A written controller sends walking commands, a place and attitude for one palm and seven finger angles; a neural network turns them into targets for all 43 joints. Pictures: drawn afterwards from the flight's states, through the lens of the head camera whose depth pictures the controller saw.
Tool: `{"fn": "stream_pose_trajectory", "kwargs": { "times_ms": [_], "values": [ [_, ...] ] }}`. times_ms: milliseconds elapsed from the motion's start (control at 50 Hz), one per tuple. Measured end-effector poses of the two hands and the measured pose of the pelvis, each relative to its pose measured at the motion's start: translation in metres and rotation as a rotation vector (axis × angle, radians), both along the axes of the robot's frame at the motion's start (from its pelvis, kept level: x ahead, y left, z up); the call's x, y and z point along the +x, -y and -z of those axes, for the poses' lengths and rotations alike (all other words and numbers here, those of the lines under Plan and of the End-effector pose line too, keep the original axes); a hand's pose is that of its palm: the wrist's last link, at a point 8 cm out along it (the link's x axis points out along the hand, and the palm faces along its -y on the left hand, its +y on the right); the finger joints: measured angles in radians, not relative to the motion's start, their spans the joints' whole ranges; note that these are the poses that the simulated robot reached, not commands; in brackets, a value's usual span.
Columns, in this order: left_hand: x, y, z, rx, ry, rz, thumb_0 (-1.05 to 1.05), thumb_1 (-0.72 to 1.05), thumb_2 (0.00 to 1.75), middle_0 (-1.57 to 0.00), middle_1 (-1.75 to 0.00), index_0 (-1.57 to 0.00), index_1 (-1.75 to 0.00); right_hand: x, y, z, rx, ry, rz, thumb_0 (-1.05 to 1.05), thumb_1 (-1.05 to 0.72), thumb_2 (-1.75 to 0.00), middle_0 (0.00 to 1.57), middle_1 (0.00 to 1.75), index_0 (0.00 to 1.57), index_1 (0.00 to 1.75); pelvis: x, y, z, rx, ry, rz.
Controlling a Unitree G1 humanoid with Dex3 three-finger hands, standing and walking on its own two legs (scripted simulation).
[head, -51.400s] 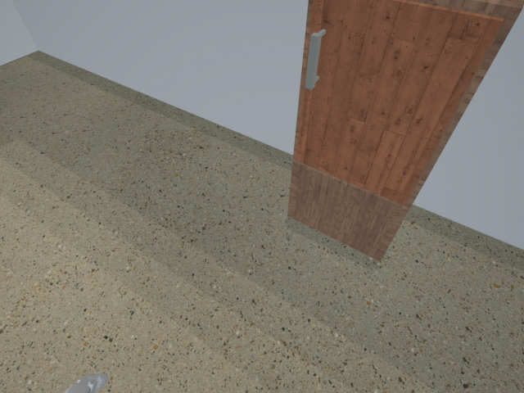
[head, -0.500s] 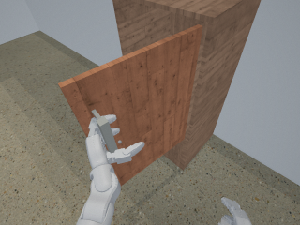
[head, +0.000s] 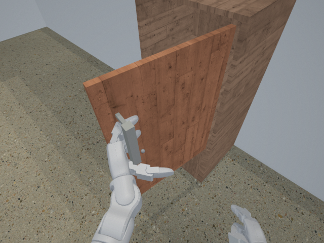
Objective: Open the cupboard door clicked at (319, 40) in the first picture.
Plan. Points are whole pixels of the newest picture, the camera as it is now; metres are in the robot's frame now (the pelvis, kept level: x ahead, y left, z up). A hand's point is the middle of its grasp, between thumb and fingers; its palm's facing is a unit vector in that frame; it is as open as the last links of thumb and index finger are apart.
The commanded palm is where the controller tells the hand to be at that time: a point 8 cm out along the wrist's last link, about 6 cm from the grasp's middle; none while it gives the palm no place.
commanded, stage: slide the hand sideways off the handle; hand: left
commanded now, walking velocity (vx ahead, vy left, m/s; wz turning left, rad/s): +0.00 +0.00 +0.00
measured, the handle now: (128, 140) +0.34 +0.12 +0.08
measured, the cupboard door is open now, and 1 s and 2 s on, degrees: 81 82 82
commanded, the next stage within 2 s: draw the hand back to the body in 1.16 s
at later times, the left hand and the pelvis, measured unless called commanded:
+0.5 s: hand (142, 168) +0.26 +0.07 +0.09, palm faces -0.09 -1.00 +0.00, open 16.0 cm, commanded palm +0.23 +0.14 +0.08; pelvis +0.00 +0.01 +0.00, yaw -2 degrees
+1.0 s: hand (110, 186) +0.22 +0.13 +0.08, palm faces -0.01 -1.00 -0.05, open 16.1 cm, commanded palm +0.19 +0.20 +0.08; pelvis +0.02 -0.02 -0.01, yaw -1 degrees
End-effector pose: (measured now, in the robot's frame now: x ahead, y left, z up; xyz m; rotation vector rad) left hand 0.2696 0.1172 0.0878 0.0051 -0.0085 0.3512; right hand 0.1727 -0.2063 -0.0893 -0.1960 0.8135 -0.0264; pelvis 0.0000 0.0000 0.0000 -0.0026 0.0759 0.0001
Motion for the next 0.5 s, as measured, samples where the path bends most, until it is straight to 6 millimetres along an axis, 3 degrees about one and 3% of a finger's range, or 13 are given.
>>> {"fn": "stream_pose_trajectory", "kwargs": {
  "times_ms": [100,180,340,500],
  "values": [
    [-0.004,-0.013,0.002,0.083,0.031,0.292,-0.01,-0.5,0.3,-0.37,-0.54,-0.32,-0.54,-0.009,-0.003,0.001,-0.004,0.005,-0.001,0.01,-0.91,-0.9,0.2,0.3,0.2,0.3,-0.005,-0.003,0.002,0.0,0.005,-0.009],
    [-0.003,-0.015,0.002,0.042,0.017,0.454,-0.01,-0.51,0.3,-0.27,-0.43,-0.22,-0.43,-0.018,-0.003,0.001,0.003,0.031,0.018,0.01,-0.91,-0.9,0.2,0.3,0.2,0.3,-0.008,-0.008,0.002,-0.006,0.014,-0.01],
    [-0.011,-0.006,0.002,-0.01,0.013,0.453,-0.01,-0.51,0.3,-0.24,-0.38,-0.23,-0.38,-0.028,-0.005,-0.007,0.03,0.083,0.042,0.02,-0.91,-0.9,0.2,0.3,0.2,0.3,-0.007,-0.012,0.0,0.003,0.014,0.023],
    [-0.022,-0.007,0.002,0.001,0.006,0.445,-0.01,-0.51,0.3,-0.22,-0.35,-0.21,-0.34,-0.023,0.001,-0.012,0.034,0.099,0.055,0.02,-0.91,-0.9,0.2,0.3,0.2,0.3,-0.001,-0.007,-0.001,0.006,0.015,0.043]
  ]
}}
